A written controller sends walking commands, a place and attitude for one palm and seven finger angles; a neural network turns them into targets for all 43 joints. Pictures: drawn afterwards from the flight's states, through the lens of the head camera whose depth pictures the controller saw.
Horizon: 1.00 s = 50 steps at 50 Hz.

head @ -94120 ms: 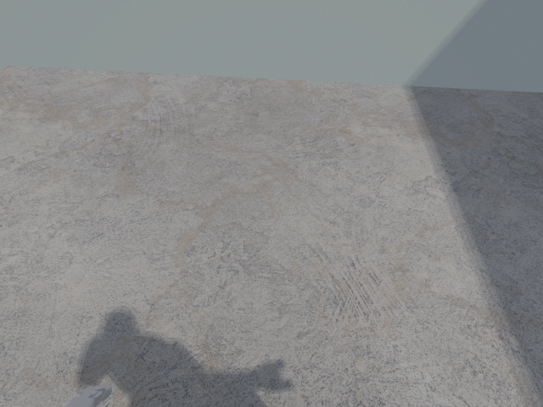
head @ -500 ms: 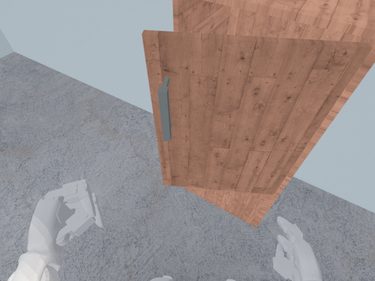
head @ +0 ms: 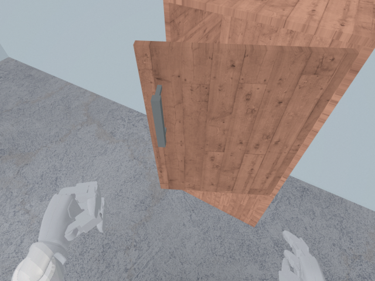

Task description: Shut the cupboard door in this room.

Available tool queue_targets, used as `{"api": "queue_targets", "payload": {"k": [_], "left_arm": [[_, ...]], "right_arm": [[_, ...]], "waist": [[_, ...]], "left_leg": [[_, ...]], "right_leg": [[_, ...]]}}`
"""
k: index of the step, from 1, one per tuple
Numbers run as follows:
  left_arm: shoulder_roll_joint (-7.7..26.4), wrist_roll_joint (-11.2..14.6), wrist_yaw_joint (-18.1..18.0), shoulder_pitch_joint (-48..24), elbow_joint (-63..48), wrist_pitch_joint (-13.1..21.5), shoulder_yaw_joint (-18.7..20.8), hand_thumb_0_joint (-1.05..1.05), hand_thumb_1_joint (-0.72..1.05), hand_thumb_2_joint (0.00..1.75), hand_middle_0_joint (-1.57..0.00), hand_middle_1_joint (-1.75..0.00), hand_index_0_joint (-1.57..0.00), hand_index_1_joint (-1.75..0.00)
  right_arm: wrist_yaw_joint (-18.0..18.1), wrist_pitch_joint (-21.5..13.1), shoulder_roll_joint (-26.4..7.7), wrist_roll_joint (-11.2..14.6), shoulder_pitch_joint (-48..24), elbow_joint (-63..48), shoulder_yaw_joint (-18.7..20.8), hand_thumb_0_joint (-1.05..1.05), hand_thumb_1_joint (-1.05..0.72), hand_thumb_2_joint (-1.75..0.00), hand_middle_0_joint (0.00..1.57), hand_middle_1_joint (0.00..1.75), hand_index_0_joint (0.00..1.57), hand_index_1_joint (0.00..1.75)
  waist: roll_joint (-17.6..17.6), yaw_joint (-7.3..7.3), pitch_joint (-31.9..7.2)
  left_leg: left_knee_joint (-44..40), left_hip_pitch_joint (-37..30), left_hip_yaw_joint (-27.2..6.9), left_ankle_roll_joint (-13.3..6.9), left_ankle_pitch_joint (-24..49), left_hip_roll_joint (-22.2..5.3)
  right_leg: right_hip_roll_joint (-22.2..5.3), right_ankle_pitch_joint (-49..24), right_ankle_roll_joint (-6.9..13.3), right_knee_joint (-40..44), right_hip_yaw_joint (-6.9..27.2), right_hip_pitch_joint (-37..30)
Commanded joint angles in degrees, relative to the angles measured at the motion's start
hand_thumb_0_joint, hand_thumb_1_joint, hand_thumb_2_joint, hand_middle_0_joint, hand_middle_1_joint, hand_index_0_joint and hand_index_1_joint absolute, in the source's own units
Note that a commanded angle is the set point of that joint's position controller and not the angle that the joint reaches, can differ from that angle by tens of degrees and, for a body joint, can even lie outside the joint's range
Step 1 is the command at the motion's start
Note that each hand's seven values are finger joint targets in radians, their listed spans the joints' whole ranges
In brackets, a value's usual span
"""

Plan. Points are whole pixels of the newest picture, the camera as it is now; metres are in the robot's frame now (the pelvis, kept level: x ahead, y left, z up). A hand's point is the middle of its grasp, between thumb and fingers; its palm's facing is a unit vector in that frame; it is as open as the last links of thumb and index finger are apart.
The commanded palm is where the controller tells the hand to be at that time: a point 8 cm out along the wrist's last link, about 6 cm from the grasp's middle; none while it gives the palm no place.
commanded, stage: raise the hand and make a fist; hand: left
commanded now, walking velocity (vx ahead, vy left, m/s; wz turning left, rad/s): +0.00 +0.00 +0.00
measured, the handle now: (160, 117) +0.46 +0.11 +0.08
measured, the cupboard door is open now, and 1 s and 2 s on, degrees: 25 25 25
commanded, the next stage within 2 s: bring the fist close to the handle in 0.14 s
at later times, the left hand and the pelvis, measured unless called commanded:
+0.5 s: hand (116, 199) +0.25 +0.15 +0.09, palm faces -0.02 -1.00 -0.04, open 3.1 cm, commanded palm +0.23 +0.20 +0.09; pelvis -0.02 -0.02 +0.00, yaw +2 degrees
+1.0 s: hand (157, 167) +0.32 +0.09 +0.08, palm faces -0.06 -1.00 -0.02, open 3.1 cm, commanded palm +0.31 +0.14 +0.09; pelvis +0.00 -0.02 +0.00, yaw +0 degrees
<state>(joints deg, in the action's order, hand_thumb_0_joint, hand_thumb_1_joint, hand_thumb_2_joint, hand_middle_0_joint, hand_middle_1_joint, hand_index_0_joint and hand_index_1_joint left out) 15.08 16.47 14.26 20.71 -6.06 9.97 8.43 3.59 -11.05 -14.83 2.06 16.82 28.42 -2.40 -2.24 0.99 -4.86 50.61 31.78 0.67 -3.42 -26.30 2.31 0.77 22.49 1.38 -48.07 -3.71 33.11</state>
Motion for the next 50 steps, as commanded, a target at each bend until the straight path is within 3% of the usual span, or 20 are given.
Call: {"api": "queue_targets", "payload": {"k": [1, 3, 4, 7, 11, 14, 15, 18, 20, 22, 26, 29, 30, 33, 34, 38, 39, 43, 45, 50], "left_arm": [[7.38, 1.54, -3.03, -6.61, -16.56, 10.19, 7.29, 0.00, 0.90, 0.90, -1.30, -1.50, -1.30, -1.50], [5.66, 1.10, -2.45, -6.16, -14.61, 10.42, 4.75, 0.00, 0.90, 0.90, -1.30, -1.50, -1.30, -1.50], [5.25, 0.76, -1.96, -5.04, -12.07, 9.46, 4.02, 0.00, 0.90, 0.90, -1.30, -1.50, -1.30, -1.50], [4.73, 0.49, 0.55, -3.06, -8.75, 5.82, 1.77, 0.00, 0.90, 0.90, -1.30, -1.50, -1.30, -1.50], [8.68, 1.05, 0.76, -5.65, -12.47, 4.26, 5.75, 0.00, 0.90, 0.90, -1.30, -1.50, -1.30, -1.50], [8.98, 1.84, -1.38, -11.53, -17.23, 7.40, 6.91, 0.00, 0.90, 0.90, -1.30, -1.50, -1.30, -1.50], [6.82, 1.88, -1.88, -13.05, -16.49, 8.18, 5.02, 0.00, 0.90, 0.90, -1.30, -1.50, -1.30, -1.50], [5.61, 1.26, -2.71, -17.14, -10.36, 9.76, 3.70, 0.00, 0.90, 0.90, -1.30, -1.50, -1.30, -1.50], [3.41, 0.18, -1.95, -18.02, -6.45, 8.59, -0.01, 0.00, 0.90, 0.90, -1.30, -1.50, -1.30, -1.50], [3.64, -0.76, -1.12, -20.00, -3.43, 6.21, -1.39, 0.00, 0.90, 0.90, -1.30, -1.50, -1.30, -1.50], [4.94, -1.87, -1.93, -23.21, -5.22, 2.73, -0.97, 0.00, 0.90, 0.90, -1.30, -1.50, -1.30, -1.50], [7.27, -1.43, -5.41, -25.43, -6.54, 3.50, 3.51, 0.00, 0.90, 0.90, -1.30, -1.50, -1.30, -1.50], [5.33, -1.45, -6.42, -25.16, -6.63, 4.05, 2.73, 0.00, 0.90, 0.90, -1.30, -1.50, -1.30, -1.50], [2.59, -2.29, -8.77, -26.60, -3.78, 5.66, 0.75, 0.00, 0.90, 0.90, -1.30, -1.50, -1.30, -1.50], [3.06, -2.89, -9.16, -26.33, -1.32, 5.67, 0.92, 0.00, 0.90, 0.90, -1.30, -1.50, -1.30, -1.50], [-0.53, -4.75, -7.99, -27.97, 1.95, 4.94, -4.62, 0.00, 0.90, 0.90, -1.30, -1.50, -1.30, -1.50], [0.19, -4.70, -7.76, -28.14, 3.56, 4.31, -3.97, 0.00, 0.90, 0.90, -1.30, -1.50, -1.30, -1.50], [-0.43, -4.90, -8.31, -36.95, -0.59, 4.72, -5.17, 0.00, 0.90, 0.90, -1.30, -1.50, -1.30, -1.50], [0.34, -4.95, -9.98, -40.65, -0.87, 5.49, -4.08, 0.00, 0.90, 0.90, -1.30, -1.50, -1.30, -1.50], [-2.35, -6.51, -13.18, -43.33, 5.86, 6.81, -5.65, 0.00, 0.90, 0.90, -1.30, -1.50, -1.30, -1.50]], "right_arm": [[0.14, -3.83, -5.97, -0.50, -3.85, -8.55, 2.78, 0.00, -0.90, -0.90, 0.20, 0.30, 0.20, 0.30], [-0.25, -3.79, -6.46, -0.46, -3.76, -7.88, 2.87, 0.00, -0.90, -0.90, 0.20, 0.30, 0.20, 0.30], [-0.29, -3.62, -6.81, -0.44, -3.57, -7.67, 3.00, 0.00, -0.90, -0.90, 0.20, 0.30, 0.20, 0.30], [-0.11, -3.30, -7.54, 0.34, -3.77, -8.55, 3.31, 0.00, -0.90, -0.90, 0.20, 0.30, 0.20, 0.30], [0.56, -3.09, -7.18, 0.25, -4.77, -9.95, 3.17, 0.00, -0.90, -0.90, 0.20, 0.30, 0.20, 0.30], [0.91, -3.41, -6.52, -0.28, -5.30, -9.14, 2.77, 0.00, -0.90, -0.90, 0.20, 0.30, 0.20, 0.30], [0.85, -3.72, -6.09, -0.38, -5.68, -8.88, 2.46, 0.00, -0.90, -0.90, 0.20, 0.30, 0.20, 0.30], [0.83, -4.00, -6.48, -0.32, -5.14, -6.69, 2.55, 0.00, -0.90, -0.90, 0.20, 0.30, 0.20, 0.30], [0.61, -3.94, -6.82, 0.01, -5.03, -6.39, 2.58, 0.00, -0.90, -0.90, 0.20, 0.30, 0.20, 0.30], [0.71, -3.70, -7.15, 0.35, -4.68, -6.21, 2.78, 0.00, -0.90, -0.90, 0.20, 0.30, 0.20, 0.30], [0.62, -3.04, -6.84, 0.41, -4.96, -7.55, 2.75, 0.00, -0.90, -0.90, 0.20, 0.30, 0.20, 0.30], [0.45, -2.57, -6.28, -0.20, -5.48, -7.42, 2.61, 0.00, -0.90, -0.90, 0.20, 0.30, 0.20, 0.30], [0.19, -2.51, -5.64, -0.34, -5.74, -7.66, 2.45, 0.00, -0.90, -0.90, 0.20, 0.30, 0.20, 0.30], [-0.57, -2.13, -5.54, -0.58, -5.40, -6.56, 2.39, 0.00, -0.90, -0.90, 0.20, 0.30, 0.20, 0.30], [-0.67, -1.83, -5.84, -0.65, -4.99, -6.14, 2.57, 0.00, -0.90, -0.90, 0.20, 0.30, 0.20, 0.30], [-1.40, -0.77, -6.27, -0.48, -4.09, -6.04, 3.00, 0.00, -0.90, -0.90, 0.20, 0.30, 0.20, 0.30], [-1.31, -0.45, -6.57, -0.41, -3.71, -5.91, 3.20, 0.00, -0.90, -0.90, 0.20, 0.30, 0.20, 0.30], [-1.09, 0.09, -6.10, -0.35, -3.97, -5.83, 3.39, 0.00, -0.90, -0.90, 0.20, 0.30, 0.20, 0.30], [-0.96, 0.24, -5.89, -0.57, -4.03, -5.14, 3.28, 0.00, -0.90, -0.90, 0.20, 0.30, 0.20, 0.30], [-1.65, 1.05, -5.39, -1.02, -3.77, -3.46, 3.19, 0.00, -0.90, -0.90, 0.20, 0.30, 0.20, 0.30]], "waist": [[-1.82, 0.59, -10.30], [-3.88, -0.44, -8.78], [-1.59, -0.72, -7.76], [-0.08, -1.01, -6.12], [1.45, 0.15, -8.62], [0.57, -0.04, -10.16], [0.00, -0.55, -9.07], [1.80, -2.15, -5.95], [1.68, -2.80, -4.67], [0.96, -2.74, -5.26], [0.82, -1.21, -10.98], [2.77, 0.25, -14.00], [2.73, 0.32, -13.86], [2.87, -0.47, -11.49], [4.81, -0.75, -10.46], [2.73, -1.78, -9.93], [4.88, -1.88, -9.82], [2.05, -2.30, -14.59], [2.88, -2.42, -16.07], [3.34, -2.60, -15.61]], "left_leg": [[-8.34, -3.94, -4.23, 4.21, 18.89, -2.07], [-8.11, -3.87, -4.35, 4.27, 16.76, -2.09], [-7.97, -2.60, -4.30, 3.69, 15.70, -2.12], [-8.37, -0.54, -4.06, 3.11, 10.99, -1.78], [-8.39, -0.61, -3.58, 2.41, 11.19, -1.40], [-7.93, -1.79, -3.62, 2.45, 12.36, -1.52], [-7.81, -1.85, -3.65, 2.43, 11.54, -1.49], [-7.06, -0.03, -3.89, 2.40, 6.96, -1.59], [-7.13, 0.99, -3.90, 2.19, 5.47, -1.51], [-7.38, 1.06, -3.77, 2.00, 4.64, -1.33], [-8.08, -0.87, -3.42, 1.86, 8.69, -1.17], [-8.14, -1.22, -2.83, 2.02, 12.33, -1.14], [-8.36, -1.67, -2.43, 2.07, 13.48, -1.13], [-8.44, -1.62, -2.10, 2.25, 13.97, -1.23], [-8.19, -0.72, -2.06, 2.11, 14.37, -1.33], [-8.32, -1.85, -1.68, 2.09, 13.92, -1.26], [-8.05, -1.12, -1.76, 1.95, 14.09, -1.30], [-8.00, -4.37, -1.84, 1.96, 16.18, -1.31], [-7.86, -4.45, -1.98, 2.01, 16.86, -1.43], [-7.68, -4.44, -1.73, 2.12, 18.14, -1.52]], "right_leg": [[0.47, -13.31, 0.81, 3.69, 0.33, -7.36], [0.41, -11.46, 0.70, 3.89, 0.11, -5.11], [0.39, -11.05, 0.72, 4.38, 0.28, -5.50], [-0.03, -7.50, 0.37, 6.26, 1.17, -5.34], [-0.61, -7.07, 0.25, 7.45, 2.51, -8.55], [-0.31, -8.07, 0.34, 6.71, 2.54, -9.23], [-0.31, -7.35, 0.23, 6.70, 2.47, -7.97], [-0.32, -1.81, -0.08, 7.39, 2.81, -4.23], [-0.73, 0.20, -0.07, 8.15, 3.44, -3.68], [-1.12, 0.99, -0.14, 8.98, 4.18, -3.95], [-1.62, -3.55, -0.10, 8.64, 4.34, -8.56], [-1.56, -8.03, -0.22, 8.02, 4.60, -12.23], [-1.57, -10.06, -0.27, 7.69, 4.34, -12.68], [-1.21, -11.96, -0.28, 6.85, 3.53, -10.80], [-1.28, -12.51, -0.39, 7.01, 3.75, -10.83], [-1.38, -13.13, -0.33, 7.10, 3.64, -8.97], [-1.40, -13.40, -0.42, 7.54, 4.10, -9.66], [-1.39, -16.10, -0.28, 6.89, 3.96, -10.68], [-1.41, -17.00, -0.36, 6.55, 4.01, -11.64], [-1.34, -18.60, -0.31, 5.61, 3.45, -10.52]]}}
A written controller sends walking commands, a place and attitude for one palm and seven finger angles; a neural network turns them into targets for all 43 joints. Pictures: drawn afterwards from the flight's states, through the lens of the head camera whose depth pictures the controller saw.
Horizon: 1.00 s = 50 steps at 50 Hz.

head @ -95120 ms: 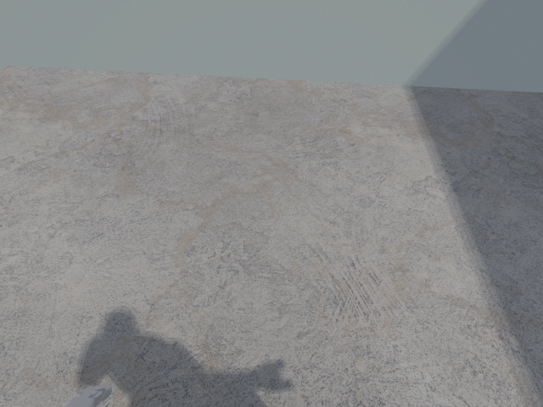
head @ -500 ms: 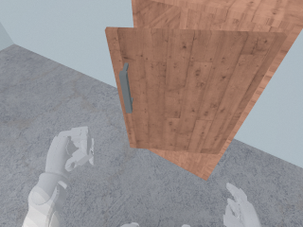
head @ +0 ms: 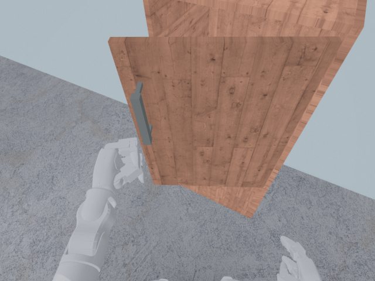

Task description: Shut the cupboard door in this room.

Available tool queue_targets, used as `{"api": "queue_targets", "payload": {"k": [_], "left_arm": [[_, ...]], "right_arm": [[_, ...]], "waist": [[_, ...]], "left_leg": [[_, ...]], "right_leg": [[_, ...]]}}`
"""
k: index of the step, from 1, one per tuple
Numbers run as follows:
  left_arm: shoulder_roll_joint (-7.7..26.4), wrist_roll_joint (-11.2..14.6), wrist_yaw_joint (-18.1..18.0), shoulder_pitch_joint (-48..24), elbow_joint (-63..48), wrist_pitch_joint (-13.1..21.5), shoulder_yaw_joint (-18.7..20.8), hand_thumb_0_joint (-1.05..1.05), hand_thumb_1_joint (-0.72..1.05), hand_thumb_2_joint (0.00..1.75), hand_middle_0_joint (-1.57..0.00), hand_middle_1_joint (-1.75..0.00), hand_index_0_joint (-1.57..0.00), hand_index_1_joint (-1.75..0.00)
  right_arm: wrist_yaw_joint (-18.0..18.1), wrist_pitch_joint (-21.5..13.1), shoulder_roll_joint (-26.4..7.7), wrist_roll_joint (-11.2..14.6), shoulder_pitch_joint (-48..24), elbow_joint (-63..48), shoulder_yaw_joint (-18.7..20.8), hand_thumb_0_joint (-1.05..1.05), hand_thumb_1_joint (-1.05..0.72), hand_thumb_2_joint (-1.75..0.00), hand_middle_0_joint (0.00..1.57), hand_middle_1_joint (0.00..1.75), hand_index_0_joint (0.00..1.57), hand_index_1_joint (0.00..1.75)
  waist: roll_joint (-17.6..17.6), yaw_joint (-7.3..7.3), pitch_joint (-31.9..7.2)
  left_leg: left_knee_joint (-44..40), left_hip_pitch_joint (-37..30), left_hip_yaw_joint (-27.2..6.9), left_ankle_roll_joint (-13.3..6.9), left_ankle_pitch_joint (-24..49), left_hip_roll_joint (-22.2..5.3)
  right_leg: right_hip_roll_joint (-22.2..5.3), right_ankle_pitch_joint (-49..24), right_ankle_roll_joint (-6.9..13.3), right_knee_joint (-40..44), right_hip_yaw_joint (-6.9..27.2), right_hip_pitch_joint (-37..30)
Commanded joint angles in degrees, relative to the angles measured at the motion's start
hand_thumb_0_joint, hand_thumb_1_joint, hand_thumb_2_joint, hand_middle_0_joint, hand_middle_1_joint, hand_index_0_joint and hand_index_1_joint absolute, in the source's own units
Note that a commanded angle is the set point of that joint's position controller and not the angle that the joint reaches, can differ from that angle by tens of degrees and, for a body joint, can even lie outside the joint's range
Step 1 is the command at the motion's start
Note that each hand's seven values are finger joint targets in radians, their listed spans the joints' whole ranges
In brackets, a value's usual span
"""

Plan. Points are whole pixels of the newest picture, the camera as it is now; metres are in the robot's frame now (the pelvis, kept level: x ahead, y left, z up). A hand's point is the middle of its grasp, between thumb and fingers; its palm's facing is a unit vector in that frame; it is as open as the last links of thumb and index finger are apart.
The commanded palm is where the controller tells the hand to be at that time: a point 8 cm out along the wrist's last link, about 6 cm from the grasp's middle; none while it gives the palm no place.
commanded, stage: bring the fist close to the handle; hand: left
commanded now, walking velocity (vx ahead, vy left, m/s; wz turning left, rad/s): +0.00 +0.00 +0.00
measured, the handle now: (143, 115) +0.46 +0.13 +0.08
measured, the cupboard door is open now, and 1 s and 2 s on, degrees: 25 25 15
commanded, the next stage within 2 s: push the door shut along its arc in 0.64 s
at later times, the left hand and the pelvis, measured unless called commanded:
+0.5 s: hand (156, 151) +0.36 +0.08 +0.08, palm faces -0.03 -1.00 -0.04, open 3.1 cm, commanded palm +0.33 +0.14 +0.08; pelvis +0.00 -0.01 +0.00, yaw -1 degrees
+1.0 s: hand (160, 140) +0.39 +0.08 +0.08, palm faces -0.08 -1.00 -0.03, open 3.1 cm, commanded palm +0.37 +0.14 +0.08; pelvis -0.02 +0.00 +0.00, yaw -1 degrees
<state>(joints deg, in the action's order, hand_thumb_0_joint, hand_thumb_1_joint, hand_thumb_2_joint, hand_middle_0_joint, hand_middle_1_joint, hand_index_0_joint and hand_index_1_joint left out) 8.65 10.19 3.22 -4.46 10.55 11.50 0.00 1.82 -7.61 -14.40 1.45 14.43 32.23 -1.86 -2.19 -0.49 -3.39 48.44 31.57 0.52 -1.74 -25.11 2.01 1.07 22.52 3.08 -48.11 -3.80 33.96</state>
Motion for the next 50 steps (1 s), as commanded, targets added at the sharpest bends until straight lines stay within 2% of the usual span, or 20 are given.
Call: {"api": "queue_targets", "payload": {"k": [1, 4, 7, 9, 12, 14, 16, 19, 20, 24, 26, 29, 33, 35, 38, 39, 42, 44, 46, 50], "left_arm": [[4.37, -0.40, -2.46, -17.63, -8.48, 4.94, 3.43, 0.00, 0.90, 0.90, -1.30, -1.50, -1.30, -1.50], [2.86, -1.56, -2.49, -19.33, -4.59, 3.47, 1.44, 0.00, 0.90, 0.90, -1.30, -1.50, -1.30, -1.50], [-0.25, -1.82, -2.92, -21.14, -3.97, 2.49, -1.03, 0.00, 0.90, 0.90, -1.30, -1.50, -1.30, -1.50], [0.87, -1.56, -3.97, -25.45, -2.62, 2.54, 0.41, 0.00, 0.90, 0.90, -1.30, -1.50, -1.30, -1.50], [0.59, -1.92, -5.81, -30.64, -1.97, 4.34, 0.58, 0.00, 0.90, 0.90, -1.30, -1.50, -1.30, -1.50], [3.27, -2.39, -7.08, -29.90, -0.59, 5.62, 3.66, 0.00, 0.90, 0.90, -1.30, -1.50, -1.30, -1.50], [3.58, -2.89, -7.77, -26.76, 0.20, 6.69, 5.00, 0.00, 0.90, 0.90, -1.30, -1.50, -1.30, -1.50], [3.30, -3.59, -7.32, -23.20, 1.13, 7.23, 4.45, 0.00, 0.90, 0.90, -1.30, -1.50, -1.30, -1.50], [0.90, -3.77, -6.75, -23.57, 0.99, 7.16, 1.63, 0.00, 0.90, 0.90, -1.30, -1.50, -1.30, -1.50], [0.67, -2.67, -5.29, -25.89, 1.73, 6.69, 0.77, 0.00, 0.90, 0.90, -1.30, -1.50, -1.30, -1.50], [1.83, -1.83, -4.92, -26.74, 0.69, 7.06, 2.01, 0.00, 0.90, 0.90, -1.30, -1.50, -1.30, -1.50], [2.98, -1.45, -4.95, -31.77, -0.76, 8.48, 2.31, 0.00, 0.90, 0.90, -1.30, -1.50, -1.30, -1.50], [2.29, -2.01, -5.38, -32.55, 1.97, 10.06, 1.76, 0.00, 0.90, 0.90, -1.30, -1.50, -1.30, -1.50], [2.90, -2.20, -5.18, -31.33, 3.70, 10.03, 2.20, 0.00, 0.90, 0.90, -1.30, -1.50, -1.30, -1.50], [1.52, -2.35, -4.42, -31.40, 7.31, 8.87, 0.65, 0.00, 0.90, 0.90, -1.30, -1.50, -1.30, -1.50], [2.67, -2.46, -4.33, -33.39, 9.15, 8.35, 1.40, 0.00, 0.90, 0.90, -1.30, -1.50, -1.30, -1.50], [4.05, -2.36, -3.71, -40.53, 11.06, 8.23, 1.94, 0.00, 0.90, 0.90, -1.30, -1.50, -1.30, -1.50], [6.33, -1.73, -3.64, -45.09, 11.59, 9.09, 4.36, 0.00, 0.90, 0.90, -1.30, -1.50, -1.30, -1.50], [6.26, -1.16, -3.11, -48.33, 12.03, 10.36, 4.79, 0.00, 0.90, 0.90, -1.30, -1.50, -1.30, -1.50], [7.82, -1.51, -1.47, -48.75, 18.47, 11.67, 6.48, 0.00, 0.90, 0.90, -1.30, -1.50, -1.30, -1.50]], "right_arm": [[-0.06, -2.03, -5.92, -0.35, -1.10, -7.05, 2.77, 0.00, -0.90, -0.90, 0.20, 0.30, 0.20, 0.30], [-0.50, -0.72, -6.19, -0.27, -0.26, -7.12, 3.08, 0.00, -0.90, -0.90, 0.20, 0.30, 0.20, 0.30], [-0.87, 0.05, -5.89, -0.10, 0.01, -7.77, 3.26, 0.00, -0.90, -0.90, 0.20, 0.30, 0.20, 0.30], [-0.66, 0.54, -6.03, -0.25, 0.45, -7.12, 3.32, 0.00, -0.90, -0.90, 0.20, 0.30, 0.20, 0.30], [-0.70, 0.76, -5.71, -0.60, -0.02, -6.74, 3.18, 0.00, -0.90, -0.90, 0.20, 0.30, 0.20, 0.30], [-0.79, 1.05, -5.83, -0.86, -0.01, -6.54, 3.20, 0.00, -0.90, -0.90, 0.20, 0.30, 0.20, 0.30], [-1.19, 1.45, -5.42, -1.16, -0.03, -6.86, 3.26, 0.00, -0.90, -0.90, 0.20, 0.30, 0.20, 0.30], [-1.78, 2.25, -5.36, -1.05, 0.33, -7.16, 3.34, 0.00, -0.90, -0.90, 0.20, 0.30, 0.20, 0.30], [-1.98, 2.42, -5.24, -0.97, 0.16, -7.33, 3.32, 0.00, -0.90, -0.90, 0.20, 0.30, 0.20, 0.30], [-1.67, 2.91, -5.97, -0.62, 0.58, -7.41, 3.78, 0.00, -0.90, -0.90, 0.20, 0.30, 0.20, 0.30], [-1.31, 2.85, -5.91, -0.46, -0.19, -7.44, 3.71, 0.00, -0.90, -0.90, 0.20, 0.30, 0.20, 0.30], [-0.71, 2.57, -5.82, -0.27, -0.90, -6.80, 3.45, 0.00, -0.90, -0.90, 0.20, 0.30, 0.20, 0.30], [-0.76, 1.96, -5.53, -0.52, -1.36, -5.75, 3.28, 0.00, -0.90, -0.90, 0.20, 0.30, 0.20, 0.30], [-0.84, 2.04, -5.64, -0.45, -1.39, -5.64, 3.37, 0.00, -0.90, -0.90, 0.20, 0.30, 0.20, 0.30], [-1.04, 2.28, -5.89, -0.29, -1.42, -5.85, 3.18, 0.00, -0.90, -0.90, 0.20, 0.30, 0.20, 0.30], [-0.92, 2.48, -6.21, -0.19, -0.96, -5.57, 3.16, 0.00, -0.90, -0.90, 0.20, 0.30, 0.20, 0.30], [-0.51, 2.87, -6.45, -0.12, -0.83, -5.32, 3.09, 0.00, -0.90, -0.90, 0.20, 0.30, 0.20, 0.30], [-0.13, 2.77, -6.55, -0.15, -0.51, -4.82, 3.19, 0.00, -0.90, -0.90, 0.20, 0.30, 0.20, 0.30], [-0.11, 2.46, -6.28, -0.28, -0.50, -4.35, 3.12, 0.00, -0.90, -0.90, 0.20, 0.30, 0.20, 0.30], [-0.36, 2.35, -6.56, -0.45, 1.53, -3.16, 3.26, 0.00, -0.90, -0.90, 0.20, 0.30, 0.20, 0.30]], "waist": [[3.50, -0.81, -16.67], [4.35, -1.19, -17.47], [2.75, -1.04, -17.42], [5.58, -1.73, -17.13], [7.01, -2.16, -17.44], [6.26, -0.71, -18.16], [5.95, 0.43, -20.35], [3.70, 1.00, -20.84], [3.52, -0.03, -19.57], [7.73, -1.66, -16.17], [7.82, -1.21, -16.26], [6.39, -1.78, -15.87], [4.64, -1.81, -16.11], [4.44, -1.58, -17.01], [4.04, -1.82, -14.61], [4.71, -2.40, -13.79], [7.28, -3.58, -13.97], [7.17, -3.55, -15.94], [5.42, -3.55, -18.92], [4.35, -3.20, -21.39]], "left_leg": [[-5.54, -3.92, -1.45, 0.56, 16.69, -1.21], [-5.81, -4.02, -1.29, 0.60, 17.37, -1.17], [-6.26, -5.79, -1.33, 0.82, 19.56, -1.38], [-6.14, -5.34, -1.41, 0.69, 18.97, -1.49], [-6.25, -4.61, -1.05, 0.59, 16.64, -1.33], [-6.64, -4.10, -0.83, 0.56, 16.67, -1.23], [-6.72, -4.10, -0.16, 0.58, 18.46, -1.04], [-6.82, -4.32, 0.31, 0.64, 20.51, -1.05], [-6.87, -4.54, 0.54, 0.58, 19.83, -1.09], [-7.32, -3.95, 0.33, 0.15, 15.75, -1.26], [-7.81, -3.51, 0.53, 0.10, 13.47, -0.96], [-8.01, -4.11, 0.21, -0.05, 11.77, -0.99], [-7.85, -4.12, -0.10, 0.01, 10.10, -0.93], [-7.64, -3.73, 0.07, 0.02, 10.00, -0.79], [-8.21, -2.84, 0.04, 0.14, 8.25, -0.69], [-8.31, -2.55, -0.33, 0.06, 7.87, -0.81], [-8.17, -1.64, -0.49, -0.04, 6.65, -0.77], [-7.76, -1.87, -0.50, -0.12, 7.13, -0.80], [-7.36, -2.51, -0.51, -0.07, 8.67, -0.66], [-6.28, -1.60, -0.46, 0.10, 11.91, -0.64]], "right_leg": [[-1.64, -18.52, -1.96, 5.78, 3.51, -11.20], [-1.58, -19.68, -1.92, 5.95, 3.55, -11.76], [-1.41, -21.70, -1.65, 5.88, 2.84, -11.26], [-1.31, -21.54, -1.86, 6.46, 3.08, -11.47], [-1.54, -19.76, -2.12, 6.89, 3.67, -11.48], [-1.43, -19.52, -1.86, 6.74, 4.01, -12.87], [-1.64, -22.39, -1.85, 6.11, 4.20, -15.03], [-1.59, -25.26, -1.58, 5.87, 4.31, -16.07], [-1.59, -24.84, -1.76, 6.23, 4.19, -14.94], [-1.42, -20.22, -2.30, 8.70, 4.58, -13.34], [-1.80, -17.51, -2.48, 10.01, 5.56, -14.26], [-1.84, -14.29, -2.34, 10.62, 5.95, -13.44], [-1.81, -11.95, -2.22, 10.14, 5.74, -11.83], [-1.96, -11.73, -2.27, 10.10, 5.96, -12.21], [-1.92, -9.42, -2.14, 10.66, 5.72, -10.61], [-1.75, -8.79, -2.13, 10.71, 5.44, -9.79], [-2.00, -7.38, -2.47, 11.15, 6.07, -9.61], [-1.89, -8.00, -2.46, 10.87, 6.42, -10.38], [-1.82, -10.86, -2.31, 9.58, 6.24, -11.48], [-1.50, -16.57, -2.12, 7.16, 5.76, -12.03]]}}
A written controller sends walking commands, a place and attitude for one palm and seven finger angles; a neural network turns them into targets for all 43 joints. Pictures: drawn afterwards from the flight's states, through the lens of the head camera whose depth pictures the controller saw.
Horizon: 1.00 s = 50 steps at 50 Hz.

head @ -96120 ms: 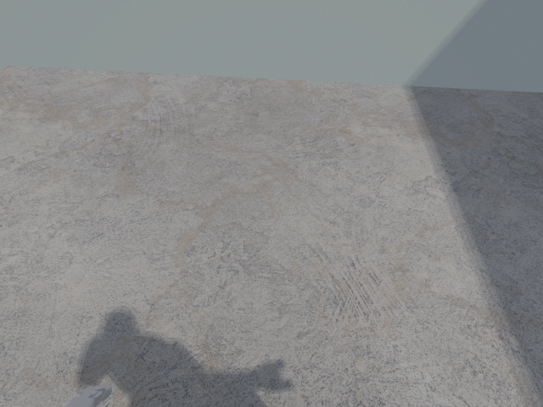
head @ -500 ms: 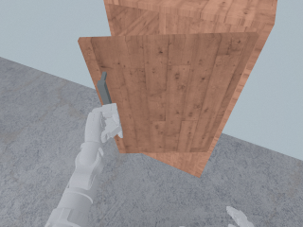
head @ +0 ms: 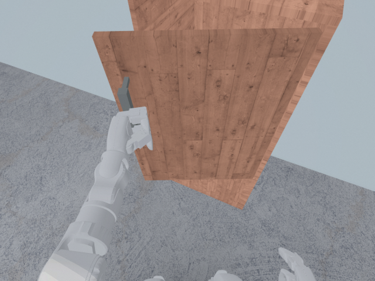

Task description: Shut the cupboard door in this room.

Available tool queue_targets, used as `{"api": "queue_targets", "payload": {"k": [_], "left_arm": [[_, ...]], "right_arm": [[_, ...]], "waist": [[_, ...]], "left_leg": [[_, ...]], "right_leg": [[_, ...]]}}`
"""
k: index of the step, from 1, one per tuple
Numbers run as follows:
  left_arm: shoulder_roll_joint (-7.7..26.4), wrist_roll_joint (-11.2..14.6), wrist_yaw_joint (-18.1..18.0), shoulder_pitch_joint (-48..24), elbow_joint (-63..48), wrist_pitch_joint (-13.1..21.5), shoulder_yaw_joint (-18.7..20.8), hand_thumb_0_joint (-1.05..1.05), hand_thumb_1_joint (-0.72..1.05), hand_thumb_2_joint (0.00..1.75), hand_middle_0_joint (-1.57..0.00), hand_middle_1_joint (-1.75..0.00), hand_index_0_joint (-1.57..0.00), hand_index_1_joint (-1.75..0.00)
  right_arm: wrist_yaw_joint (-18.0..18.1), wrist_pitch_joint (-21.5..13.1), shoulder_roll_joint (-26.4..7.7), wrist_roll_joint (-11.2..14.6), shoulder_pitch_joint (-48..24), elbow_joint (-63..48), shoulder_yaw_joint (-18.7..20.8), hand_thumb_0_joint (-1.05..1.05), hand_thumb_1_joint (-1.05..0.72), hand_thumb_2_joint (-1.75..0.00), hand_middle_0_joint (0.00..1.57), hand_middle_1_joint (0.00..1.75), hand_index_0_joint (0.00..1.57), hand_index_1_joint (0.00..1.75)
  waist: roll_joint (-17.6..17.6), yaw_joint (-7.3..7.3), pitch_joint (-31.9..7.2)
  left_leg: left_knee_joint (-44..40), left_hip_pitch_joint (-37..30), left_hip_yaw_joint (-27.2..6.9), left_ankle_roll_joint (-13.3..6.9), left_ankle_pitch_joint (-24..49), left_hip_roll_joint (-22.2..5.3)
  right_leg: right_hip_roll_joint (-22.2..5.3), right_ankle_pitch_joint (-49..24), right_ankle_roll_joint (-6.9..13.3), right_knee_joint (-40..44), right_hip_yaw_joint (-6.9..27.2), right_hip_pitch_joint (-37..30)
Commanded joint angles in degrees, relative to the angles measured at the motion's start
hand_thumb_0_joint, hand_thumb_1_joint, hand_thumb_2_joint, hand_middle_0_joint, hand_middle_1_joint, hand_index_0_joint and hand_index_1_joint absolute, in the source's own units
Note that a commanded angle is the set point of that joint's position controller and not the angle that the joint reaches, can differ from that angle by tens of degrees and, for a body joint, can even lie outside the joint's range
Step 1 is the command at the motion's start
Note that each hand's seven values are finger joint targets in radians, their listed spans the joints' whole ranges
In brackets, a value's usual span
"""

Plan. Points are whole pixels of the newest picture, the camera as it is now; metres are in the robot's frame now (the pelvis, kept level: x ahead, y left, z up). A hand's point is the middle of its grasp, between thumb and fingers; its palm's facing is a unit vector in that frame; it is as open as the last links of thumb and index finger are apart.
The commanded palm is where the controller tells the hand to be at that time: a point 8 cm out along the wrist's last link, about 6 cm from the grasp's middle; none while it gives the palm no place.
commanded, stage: push the door shut along its arc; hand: left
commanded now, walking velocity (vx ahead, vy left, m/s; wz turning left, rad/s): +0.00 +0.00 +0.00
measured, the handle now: (131, 110) +0.48 +0.14 +0.08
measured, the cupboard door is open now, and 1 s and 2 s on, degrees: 25 15 0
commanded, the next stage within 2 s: pull the fist back off the door in 1.62 s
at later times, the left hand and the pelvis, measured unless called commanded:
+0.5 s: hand (162, 116) +0.46 +0.06 +0.08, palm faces -0.23 -0.97 -0.03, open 3.1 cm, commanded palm +0.46 +0.12 +0.08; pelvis +0.00 +0.01 -0.01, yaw +0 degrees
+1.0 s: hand (172, 98) +0.51 +0.04 +0.08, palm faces -0.32 -0.95 -0.04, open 3.1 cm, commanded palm +0.52 +0.10 +0.08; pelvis +0.00 +0.01 -0.02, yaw -1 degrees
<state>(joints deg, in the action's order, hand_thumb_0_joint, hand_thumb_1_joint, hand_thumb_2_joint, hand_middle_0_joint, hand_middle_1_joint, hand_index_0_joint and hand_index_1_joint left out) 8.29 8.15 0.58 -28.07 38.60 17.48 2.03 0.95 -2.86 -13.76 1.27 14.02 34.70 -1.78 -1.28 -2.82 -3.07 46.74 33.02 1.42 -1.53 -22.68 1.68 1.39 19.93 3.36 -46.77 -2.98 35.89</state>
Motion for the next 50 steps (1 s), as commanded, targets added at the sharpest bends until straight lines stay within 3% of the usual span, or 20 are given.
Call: {"api": "queue_targets", "payload": {"k": [1, 3, 8, 10, 12, 16, 19, 22, 24, 28, 29, 32, 34, 37, 39, 40, 43, 45, 48, 50], "left_arm": [[7.76, 0.26, 1.89, -24.85, -7.83, 5.66, 4.00, 0.00, 0.90, 0.90, -1.30, -1.50, -1.30, -1.50], [7.53, 0.03, 3.27, -24.60, -3.59, 4.82, 3.64, 0.00, 0.90, 0.90, -1.30, -1.50, -1.30, -1.50], [7.18, 0.92, 5.25, -34.56, -1.44, 5.24, 2.87, 0.00, 0.90, 0.90, -1.30, -1.50, -1.30, -1.50], [6.07, 0.98, 5.64, -38.25, -0.41, 5.69, 1.87, 0.00, 0.90, 0.90, -1.30, -1.50, -1.30, -1.50], [7.37, 1.00, 6.17, -38.41, 1.96, 6.09, 3.15, 0.00, 0.90, 0.90, -1.30, -1.50, -1.30, -1.50], [6.15, 0.38, 7.30, -41.75, 3.85, 7.31, 1.71, 0.00, 0.90, 0.90, -1.30, -1.50, -1.30, -1.50], [5.90, 0.15, 7.59, -46.53, 5.97, 7.79, 0.92, 0.00, 0.90, 0.90, -1.30, -1.50, -1.30, -1.50], [8.60, 0.23, 7.00, -49.02, 9.17, 7.68, 3.59, 0.00, 0.90, 0.90, -1.30, -1.50, -1.30, -1.50], [13.26, 0.03, 6.33, -49.87, 11.82, 7.57, 7.66, 0.00, 0.90, 0.90, -1.30, -1.50, -1.30, -1.50], [15.52, -1.07, 6.42, -52.18, 12.23, 8.53, 9.07, 0.00, 0.90, 0.90, -1.30, -1.50, -1.30, -1.50], [17.05, -1.38, 6.70, -51.08, 13.10, 8.79, 10.46, 0.00, 0.90, 0.90, -1.30, -1.50, -1.30, -1.50], [18.45, -2.36, 8.13, -53.45, 15.71, 8.59, 10.17, 0.00, 0.90, 0.90, -1.30, -1.50, -1.30, -1.50], [18.44, -2.23, 9.09, -53.94, 16.57, 8.27, 10.29, 0.00, 0.90, 0.90, -1.30, -1.50, -1.30, -1.50], [16.08, -1.69, 10.51, -57.90, 16.41, 7.33, 7.96, 0.00, 0.90, 0.90, -1.30, -1.50, -1.30, -1.50], [15.25, -1.16, 11.14, -59.19, 15.85, 7.19, 7.53, 0.00, 0.90, 0.90, -1.30, -1.50, -1.30, -1.50], [16.86, -1.09, 11.21, -60.33, 16.06, 7.12, 8.64, 0.00, 0.90, 0.90, -1.30, -1.50, -1.30, -1.50], [16.64, -0.92, 11.83, -61.27, 18.10, 5.98, 8.33, 0.00, 0.90, 0.90, -1.30, -1.50, -1.30, -1.50], [19.32, -1.34, 12.05, -62.46, 19.37, 5.62, 10.11, 0.00, 0.90, 0.90, -1.30, -1.50, -1.30, -1.50], [17.29, -1.60, 12.81, -63.92, 19.85, 4.88, 8.12, 0.00, 0.90, 0.90, -1.30, -1.50, -1.30, -1.50], [18.08, -1.89, 13.14, -67.15, 20.72, 4.80, 7.96, 0.00, 0.90, 0.90, -1.30, -1.50, -1.30, -1.50]], "right_arm": [[0.30, -2.31, -7.30, -0.25, 2.62, -5.38, 3.25, 0.00, -0.90, -0.90, 0.20, 0.30, 0.20, 0.30], [0.04, -1.84, -7.77, -0.17, 3.81, -5.25, 3.37, 0.00, -0.90, -0.90, 0.20, 0.30, 0.20, 0.30], [0.14, -1.61, -8.26, 0.08, 5.52, -4.79, 3.81, 0.00, -0.90, -0.90, 0.20, 0.30, 0.20, 0.30], [0.13, -1.80, -8.35, 0.00, 6.38, -4.08, 4.01, 0.00, -0.90, -0.90, 0.20, 0.30, 0.20, 0.30], [0.01, -1.76, -8.76, -0.11, 7.48, -3.57, 4.21, 0.00, -0.90, -0.90, 0.20, 0.30, 0.20, 0.30], [-0.38, -1.71, -9.11, -0.20, 9.10, -2.69, 4.61, 0.00, -0.90, -0.90, 0.20, 0.30, 0.20, 0.30], [-0.54, -1.57, -9.47, -0.24, 10.03, -2.15, 4.60, 0.00, -0.90, -0.90, 0.20, 0.30, 0.20, 0.30], [-0.60, -1.25, -9.81, -0.45, 10.64, -1.76, 4.39, 0.00, -0.90, -0.90, 0.20, 0.30, 0.20, 0.30], [-0.27, -0.92, -10.36, -0.55, 11.52, -1.48, 4.27, 0.00, -0.90, -0.90, 0.20, 0.30, 0.20, 0.30], [-0.63, -0.85, -10.20, -0.86, 11.88, -2.06, 4.13, 0.00, -0.90, -0.90, 0.20, 0.30, 0.20, 0.30], [-0.65, -0.75, -10.38, -0.99, 12.57, -2.28, 4.18, 0.00, -0.90, -0.90, 0.20, 0.30, 0.20, 0.30], [-0.86, -0.30, -10.50, -1.00, 13.36, -1.94, 4.05, 0.00, -0.90, -0.90, 0.20, 0.30, 0.20, 0.30], [-0.86, -0.20, -10.77, -0.97, 14.34, -2.44, 4.19, 0.00, -0.90, -0.90, 0.20, 0.30, 0.20, 0.30], [-0.88, -0.05, -10.88, -0.98, 14.73, -2.09, 4.37, 0.00, -0.90, -0.90, 0.20, 0.30, 0.20, 0.30], [-0.80, -0.21, -10.98, -0.99, 15.37, -2.29, 4.54, 0.00, -0.90, -0.90, 0.20, 0.30, 0.20, 0.30], [-0.74, -0.14, -11.25, -1.11, 15.68, -1.42, 4.52, 0.00, -0.90, -0.90, 0.20, 0.30, 0.20, 0.30], [-0.74, -0.11, -11.33, -1.22, 16.46, -1.12, 4.51, 0.00, -0.90, -0.90, 0.20, 0.30, 0.20, 0.30], [-0.54, -0.18, -11.56, -1.29, 17.16, -0.77, 4.38, 0.00, -0.90, -0.90, 0.20, 0.30, 0.20, 0.30], [-0.75, -0.23, -11.50, -1.36, 17.31, -0.75, 4.39, 0.00, -0.90, -0.90, 0.20, 0.30, 0.20, 0.30], [-0.52, -0.33, -11.66, -1.40, 17.69, -0.15, 4.32, 0.00, -0.90, -0.90, 0.20, 0.30, 0.20, 0.30]], "waist": [[2.81, -1.06, -21.46], [4.09, -1.52, -20.47], [3.82, -3.17, -19.94], [2.82, -4.00, -21.25], [4.03, -3.91, -22.41], [1.84, -4.61, -24.93], [0.08, -5.74, -23.22], [2.21, -5.97, -23.63], [4.73, -5.81, -23.35], [2.72, -5.98, -26.54], [1.92, -5.24, -28.09], [1.78, -6.73, -26.51], [1.94, -6.97, -27.61], [0.85, -8.76, -27.72], [-1.08, -8.77, -29.28], [-1.39, -8.79, -30.26], [1.38, -9.87, -29.39], [1.26, -9.79, -29.73], [0.81, -10.75, -28.88], [0.47, -11.75, -28.60]], "left_leg": [[-4.53, -2.98, -1.33, 0.01, 10.49, -0.37], [-4.34, -1.82, -1.39, 0.08, 10.63, -0.38], [-4.25, -2.34, -1.87, -0.04, 9.28, -0.44], [-3.90, -3.83, -2.28, -0.06, 10.22, -0.54], [-3.46, -3.42, -2.38, -0.10, 10.80, -0.53], [-2.59, -6.13, -3.36, 0.26, 13.71, -0.94], [-2.44, -6.36, -3.93, 0.35, 12.34, -0.99], [-2.31, -3.84, -3.89, 0.14, 10.17, -0.81], [-2.28, -1.03, -3.76, -0.20, 8.69, -0.69], [-1.36, 0.02, -3.08, -0.32, 10.22, -0.47], [-0.84, -0.25, -3.18, -0.30, 12.00, -0.39], [-0.12, 2.29, -2.93, -0.36, 10.44, -0.59], [0.44, 2.25, -3.10, -0.52, 11.82, -0.47], [1.12, 0.81, -3.42, -0.39, 11.74, -0.90], [1.80, -1.16, -3.66, -0.42, 14.06, -0.83], [2.13, -1.78, -4.26, -0.15, 14.81, -1.19], [2.42, 1.06, -3.85, -0.60, 12.77, -0.93], [2.90, 2.42, -3.86, -0.72, 13.18, -0.83], [3.38, 2.92, -3.81, -0.82, 12.22, -0.81], [4.05, 3.63, -4.07, -0.95, 11.29, -0.81]], "right_leg": [[-1.75, -15.50, -2.28, 5.31, 4.56, -13.62], [-1.61, -16.00, -2.28, 5.07, 4.21, -12.52], [-1.13, -13.75, -2.18, 5.31, 3.79, -9.70], [-0.91, -14.17, -2.06, 4.70, 3.23, -8.11], [-0.81, -14.68, -2.00, 4.22, 3.21, -8.37], [-0.50, -15.55, -1.72, 2.67, 2.38, -5.20], [-0.26, -12.75, -1.51, 2.46, 1.92, -1.79], [-0.20, -11.55, -1.67, 2.50, 2.32, -2.64], [-0.13, -11.01, -1.75, 2.62, 2.70, -4.09], [-0.29, -13.76, -1.86, 1.54, 3.50, -5.80], [-0.17, -15.25, -1.63, 0.78, 3.47, -6.28], [-0.24, -14.79, -1.90, 0.72, 3.96, -5.32], [-0.04, -16.10, -1.76, 0.22, 3.80, -5.49], [0.04, -15.51, -2.01, 0.32, 3.64, -2.48], [0.25, -16.46, -1.75, -0.25, 3.23, -1.20], [0.16, -16.60, -1.74, -0.59, 3.19, -0.53], [0.25, -15.82, -2.08, 0.02, 3.52, -1.47], [0.15, -16.69, -2.04, -0.48, 3.74, -1.88], [0.22, -15.52, -2.14, -0.34, 3.64, -0.19], [0.21, -14.45, -2.18, -0.48, 3.82, 1.11]]}}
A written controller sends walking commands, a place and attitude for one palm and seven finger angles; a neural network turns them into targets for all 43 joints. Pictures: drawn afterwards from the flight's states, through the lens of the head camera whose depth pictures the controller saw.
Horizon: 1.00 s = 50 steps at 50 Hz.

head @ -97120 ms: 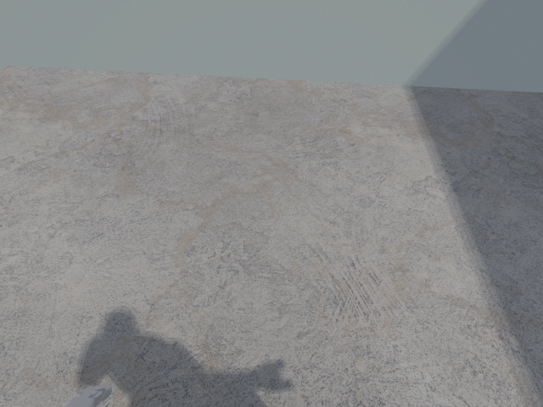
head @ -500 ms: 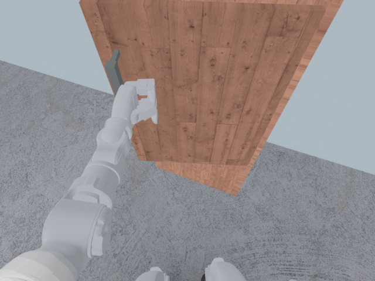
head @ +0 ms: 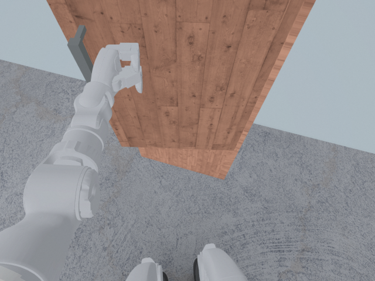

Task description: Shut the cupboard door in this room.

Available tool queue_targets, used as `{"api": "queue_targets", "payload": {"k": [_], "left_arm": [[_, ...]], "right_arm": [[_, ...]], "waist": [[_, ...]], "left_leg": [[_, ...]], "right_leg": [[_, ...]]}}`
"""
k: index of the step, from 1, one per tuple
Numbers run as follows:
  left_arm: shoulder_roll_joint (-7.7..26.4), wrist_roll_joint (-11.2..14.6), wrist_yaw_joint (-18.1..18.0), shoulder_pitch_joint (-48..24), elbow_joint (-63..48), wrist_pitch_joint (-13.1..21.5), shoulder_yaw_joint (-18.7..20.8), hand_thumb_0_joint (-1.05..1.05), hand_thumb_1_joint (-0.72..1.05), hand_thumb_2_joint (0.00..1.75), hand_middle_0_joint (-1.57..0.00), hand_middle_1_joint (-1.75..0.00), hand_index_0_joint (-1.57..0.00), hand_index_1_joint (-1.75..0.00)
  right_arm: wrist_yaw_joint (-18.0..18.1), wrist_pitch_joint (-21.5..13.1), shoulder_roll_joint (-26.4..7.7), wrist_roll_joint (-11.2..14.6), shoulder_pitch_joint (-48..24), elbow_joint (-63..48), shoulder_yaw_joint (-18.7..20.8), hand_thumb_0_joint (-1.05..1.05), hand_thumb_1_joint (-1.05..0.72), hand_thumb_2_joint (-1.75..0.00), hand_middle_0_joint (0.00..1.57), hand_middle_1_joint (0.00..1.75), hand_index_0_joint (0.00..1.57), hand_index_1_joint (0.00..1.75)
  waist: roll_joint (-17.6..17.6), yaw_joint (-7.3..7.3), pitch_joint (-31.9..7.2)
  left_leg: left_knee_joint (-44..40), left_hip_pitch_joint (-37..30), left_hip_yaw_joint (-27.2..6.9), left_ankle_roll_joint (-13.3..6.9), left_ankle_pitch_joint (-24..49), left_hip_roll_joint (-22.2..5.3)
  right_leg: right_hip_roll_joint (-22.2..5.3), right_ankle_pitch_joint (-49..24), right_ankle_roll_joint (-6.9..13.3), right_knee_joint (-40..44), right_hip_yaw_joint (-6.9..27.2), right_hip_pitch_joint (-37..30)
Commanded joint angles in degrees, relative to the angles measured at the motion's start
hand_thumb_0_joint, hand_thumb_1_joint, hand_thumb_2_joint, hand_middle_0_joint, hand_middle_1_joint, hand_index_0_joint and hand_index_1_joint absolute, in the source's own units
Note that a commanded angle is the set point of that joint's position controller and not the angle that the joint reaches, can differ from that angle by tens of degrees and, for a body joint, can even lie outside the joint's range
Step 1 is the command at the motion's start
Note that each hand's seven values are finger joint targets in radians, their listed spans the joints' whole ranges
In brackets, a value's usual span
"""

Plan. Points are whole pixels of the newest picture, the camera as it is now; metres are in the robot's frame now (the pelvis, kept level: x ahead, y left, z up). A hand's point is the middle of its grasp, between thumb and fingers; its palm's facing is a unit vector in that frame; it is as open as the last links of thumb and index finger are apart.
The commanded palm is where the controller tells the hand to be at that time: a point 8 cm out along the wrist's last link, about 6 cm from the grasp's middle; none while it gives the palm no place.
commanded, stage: push the door shut along its arc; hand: left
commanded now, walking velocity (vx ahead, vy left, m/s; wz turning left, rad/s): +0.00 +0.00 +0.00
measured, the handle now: (92, 67) +0.55 +0.14 +0.10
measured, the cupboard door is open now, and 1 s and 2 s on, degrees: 15 0 0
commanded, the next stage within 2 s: pull the fist back off the door in 0.62 s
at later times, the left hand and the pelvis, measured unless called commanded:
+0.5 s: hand (152, 59) +0.55 +0.01 +0.11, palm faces -0.40 -0.92 -0.05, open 3.5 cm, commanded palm +0.57 +0.05 +0.10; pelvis -0.01 -0.01 -0.02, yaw +1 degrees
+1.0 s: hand (166, 54) +0.57 -0.02 +0.10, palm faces +0.08 -1.00 -0.05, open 3.0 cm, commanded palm +0.55 +0.03 +0.10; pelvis +0.00 +0.00 -0.03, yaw +0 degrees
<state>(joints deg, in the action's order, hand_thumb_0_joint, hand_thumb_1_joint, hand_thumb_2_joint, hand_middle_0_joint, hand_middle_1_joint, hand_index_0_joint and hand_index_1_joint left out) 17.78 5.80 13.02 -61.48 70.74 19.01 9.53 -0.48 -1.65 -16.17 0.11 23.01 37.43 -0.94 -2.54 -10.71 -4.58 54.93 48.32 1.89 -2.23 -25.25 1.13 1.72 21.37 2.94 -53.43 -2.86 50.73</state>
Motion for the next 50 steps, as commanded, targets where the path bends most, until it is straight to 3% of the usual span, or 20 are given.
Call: {"api": "queue_targets", "payload": {"k": [1, 4, 10, 14, 16, 17, 25, 29, 31, 34, 36, 37, 38, 39, 40, 42, 44, 46, 47, 50], "left_arm": [[8.46, 0.37, 0.89, -34.07, -10.07, 2.85, 0.15, 0.00, 0.90, 0.90, -1.30, -1.50, -1.30, -1.50], [7.23, 0.39, 1.38, -38.71, -9.55, 2.17, -1.26, 0.00, 0.90, 0.90, -1.30, -1.50, -1.30, -1.50], [7.07, 0.22, 2.88, -44.90, -10.59, 1.43, -2.26, 0.00, 0.90, 0.90, -1.30, -1.50, -1.30, -1.50], [5.58, 0.41, 3.49, -46.98, -8.35, -0.28, -2.99, 0.00, 0.90, 0.90, -1.30, -1.50, -1.30, -1.50], [8.50, -0.09, 3.49, -46.91, -6.27, -1.35, -1.33, 0.00, 0.90, 0.90, -1.30, -1.50, -1.30, -1.50], [7.82, -0.06, 3.44, -48.08, -6.38, -1.82, -1.76, 0.00, 0.90, 0.90, -1.30, -1.50, -1.30, -1.50], [9.48, -0.78, 4.60, -52.70, -6.67, -2.32, -1.20, 0.00, 0.90, 0.90, -1.30, -1.50, -1.30, -1.50], [8.77, -0.92, 4.89, -54.55, -5.33, -3.67, -1.49, 0.00, 0.90, 0.90, -1.30, -1.50, -1.30, -1.50], [10.89, -1.64, 4.96, -54.87, -3.90, -4.25, -0.60, 0.00, 0.90, 0.90, -1.30, -1.50, -1.30, -1.50], [6.86, -1.87, 4.98, -57.41, -5.31, -4.20, -3.08, 0.00, 0.90, 0.90, -1.30, -1.50, -1.30, -1.50], [7.48, -2.22, 5.11, -57.70, -3.93, -4.79, -2.93, 0.00, 0.90, 0.90, -1.30, -1.50, -1.30, -1.50], [10.61, 1.48, -7.00, -56.14, -2.85, -5.73, 10.00, 0.00, 0.90, 0.90, -1.30, -1.50, -1.30, -1.50], [7.18, -0.39, -13.28, -52.99, -1.43, -6.20, 7.64, 0.00, 0.90, 0.90, -1.30, -1.50, -1.30, -1.50], [4.51, -0.93, -16.77, -49.78, -0.57, -6.25, 7.06, 0.00, 0.90, 0.90, -1.30, -1.50, -1.30, -1.50], [2.64, -1.38, -20.31, -49.79, -1.96, -5.53, 7.94, 0.00, 0.90, 0.90, -1.30, -1.50, -1.30, -1.50], [1.42, -3.92, -27.20, -50.00, -4.91, -2.92, 8.72, 0.00, 0.90, 0.90, -1.30, -1.50, -1.30, -1.50], [-0.40, -7.89, -34.91, -51.63, -7.36, 0.81, 8.78, 0.00, 0.90, 0.90, -1.30, -1.50, -1.30, -1.50], [-1.77, -13.74, -37.95, -51.73, -8.12, 4.02, 4.59, 0.00, 0.90, 0.90, -1.30, -1.50, -1.30, -1.50], [0.22, -15.98, -38.29, -52.34, -9.14, 5.37, 4.28, 0.00, 0.90, 0.90, -1.30, -1.50, -1.30, -1.50], [2.76, -17.02, -36.10, -49.45, -7.75, 6.48, 3.24, 0.00, 0.90, 0.90, -1.30, -1.50, -1.30, -1.50]], "right_arm": [[0.91, -1.54, -9.32, -0.23, 8.99, -2.74, 3.41, 0.00, -0.90, -0.90, 0.20, 0.30, 0.20, 0.30], [1.10, -2.01, -9.58, -0.36, 9.75, -2.42, 3.37, 0.00, -0.90, -0.90, 0.20, 0.30, 0.20, 0.30], [0.99, -2.85, -9.82, -1.02, 10.12, -1.18, 3.43, 0.00, -0.90, -0.90, 0.20, 0.30, 0.20, 0.30], [0.98, -2.84, -9.91, -1.10, 11.18, -0.67, 3.35, 0.00, -0.90, -0.90, 0.20, 0.30, 0.20, 0.30], [0.96, -2.60, -10.30, -1.15, 11.28, -0.49, 3.27, 0.00, -0.90, -0.90, 0.20, 0.30, 0.20, 0.30], [1.00, -2.51, -10.27, -1.16, 11.43, -0.51, 3.16, 0.00, -0.90, -0.90, 0.20, 0.30, 0.20, 0.30], [0.94, -3.25, -10.40, -1.82, 12.51, 0.17, 3.13, 0.00, -0.90, -0.90, 0.20, 0.30, 0.20, 0.30], [1.14, -3.33, -10.26, -1.84, 13.37, 0.53, 2.99, 0.00, -0.90, -0.90, 0.20, 0.30, 0.20, 0.30], [1.10, -3.29, -10.54, -1.95, 13.30, 0.95, 2.93, 0.00, -0.90, -0.90, 0.20, 0.30, 0.20, 0.30], [1.14, -3.64, -10.17, -2.18, 13.76, 1.11, 3.03, 0.00, -0.90, -0.90, 0.20, 0.30, 0.20, 0.30], [1.11, -3.57, -10.58, -2.43, 13.75, 1.99, 3.09, 0.00, -0.90, -0.90, 0.20, 0.30, 0.20, 0.30], [0.34, -4.14, -9.06, -3.35, 15.32, -0.02, 2.17, 0.00, -0.90, -0.90, 0.20, 0.30, 0.20, 0.30], [-0.87, -4.19, -8.89, -3.98, 15.54, -0.14, 2.18, 0.00, -0.90, -0.90, 0.20, 0.30, 0.20, 0.30], [-1.74, -4.08, -8.61, -4.26, 15.64, -0.40, 2.37, 0.00, -0.90, -0.90, 0.20, 0.30, 0.20, 0.30], [-2.67, -3.95, -8.52, -5.11, 16.01, -0.44, 2.72, 0.00, -0.90, -0.90, 0.20, 0.30, 0.20, 0.30], [-4.14, -3.39, -8.28, -6.12, 16.75, -0.59, 3.52, 0.00, -0.90, -0.90, 0.20, 0.30, 0.20, 0.30], [-5.57, -3.77, -7.65, -7.56, 16.56, -0.46, 3.73, 0.00, -0.90, -0.90, 0.20, 0.30, 0.20, 0.30], [-6.95, -3.89, -7.60, -8.28, 16.69, 0.80, 4.35, 0.00, -0.90, -0.90, 0.20, 0.30, 0.20, 0.30], [-7.23, -3.76, -7.83, -8.51, 17.05, 1.12, 4.76, 0.00, -0.90, -0.90, 0.20, 0.30, 0.20, 0.30], [-6.96, -3.02, -8.18, -7.48, 16.70, 0.75, 5.36, 0.00, -0.90, -0.90, 0.20, 0.30, 0.20, 0.30]], "waist": [[1.67, -4.15, -26.14], [0.76, -6.06, -25.73], [-4.43, -6.90, -33.19], [-3.85, -8.33, -31.59], [-2.48, -8.07, -31.17], [-0.73, -8.87, -30.66], [-4.88, -9.19, -34.73], [-4.52, -10.74, -33.01], [-4.18, -10.61, -32.85], [-6.18, -11.80, -33.55], [-6.34, -12.14, -33.60], [-9.17, -8.59, -35.17], [-8.01, -8.82, -35.80], [-8.05, -8.30, -35.28], [-5.11, -8.80, -35.72], [-2.25, -8.31, -36.87], [-3.34, -7.96, -36.71], [-5.05, -8.58, -36.54], [-4.75, -8.83, -37.12], [-2.58, -8.14, -38.19]], "left_leg": [[-4.04, -10.80, -4.67, -0.27, 12.84, -0.28], [-3.07, -10.90, -5.16, -0.70, 12.10, -0.21], [-0.41, -14.54, -6.27, -0.48, 15.81, -0.48], [0.51, -13.75, -6.68, -0.74, 16.63, -0.54], [0.68, -11.00, -6.31, -0.71, 15.28, -0.57], [0.81, -9.69, -6.29, -0.95, 14.20, -0.55], [2.68, -11.39, -6.71, -0.77, 17.19, -0.58], [3.43, -9.38, -6.23, -1.18, 16.19, -0.57], [3.94, -7.83, -6.11, -1.08, 15.42, -0.67], [4.27, -10.64, -6.85, -1.21, 16.79, -0.83], [5.03, -11.06, -7.00, -1.07, 17.29, -1.07], [4.57, -7.15, -6.93, 0.10, 14.85, -1.60], [3.64, -7.00, -7.84, 0.48, 14.36, -1.94], [3.07, -7.89, -8.35, 0.75, 15.44, -2.07], [3.38, -8.46, -8.19, 0.85, 17.07, -2.19], [3.58, -7.56, -6.94, 1.01, 18.42, -1.57], [4.22, -7.52, -6.48, 1.21, 18.57, -1.43], [4.25, -8.74, -6.36, 1.25, 18.05, -1.61], [4.05, -8.99, -5.91, 1.13, 18.13, -1.46], [1.97, -8.31, -4.93, 0.73, 16.36, -0.61]], "right_leg": [[-0.07, -14.69, -1.71, 6.16, 3.62, -12.98], [-0.02, -12.91, -1.67, 6.03, 3.37, -9.98], [-0.05, -14.13, -1.47, 3.79, 3.02, -6.82], [0.38, -14.09, -1.33, 3.28, 2.26, -4.62], [0.37, -13.60, -1.42, 3.52, 2.80, -5.97], [0.39, -13.09, -1.57, 3.64, 2.81, -6.03], [0.64, -14.60, -1.14, 1.81, 2.46, -4.21], [0.83, -14.17, -1.19, 1.91, 2.26, -3.23], [0.86, -13.52, -1.23, 1.83, 2.65, -3.18], [0.95, -13.45, -1.10, 1.09, 1.76, 0.15], [1.00, -13.15, -1.20, 0.90, 1.71, 1.85], [0.22, -11.22, -1.59, 1.41, 2.72, -0.06], [-0.01, -10.87, -1.85, 1.00, 2.51, -0.51], [0.04, -11.03, -1.85, 0.79, 2.00, 0.35], [-0.01, -12.88, -2.32, 0.82, 1.82, -0.25], [0.20, -15.78, -2.71, 1.05, 1.76, -2.95], [0.41, -15.85, -2.85, 0.78, 1.32, -1.13], [0.35, -14.55, -2.98, 0.73, 1.32, 0.57], [0.33, -15.04, -2.90, 0.81, 1.59, -0.93], [0.19, -16.74, -2.72, 2.06, 2.40, -7.36]]}}
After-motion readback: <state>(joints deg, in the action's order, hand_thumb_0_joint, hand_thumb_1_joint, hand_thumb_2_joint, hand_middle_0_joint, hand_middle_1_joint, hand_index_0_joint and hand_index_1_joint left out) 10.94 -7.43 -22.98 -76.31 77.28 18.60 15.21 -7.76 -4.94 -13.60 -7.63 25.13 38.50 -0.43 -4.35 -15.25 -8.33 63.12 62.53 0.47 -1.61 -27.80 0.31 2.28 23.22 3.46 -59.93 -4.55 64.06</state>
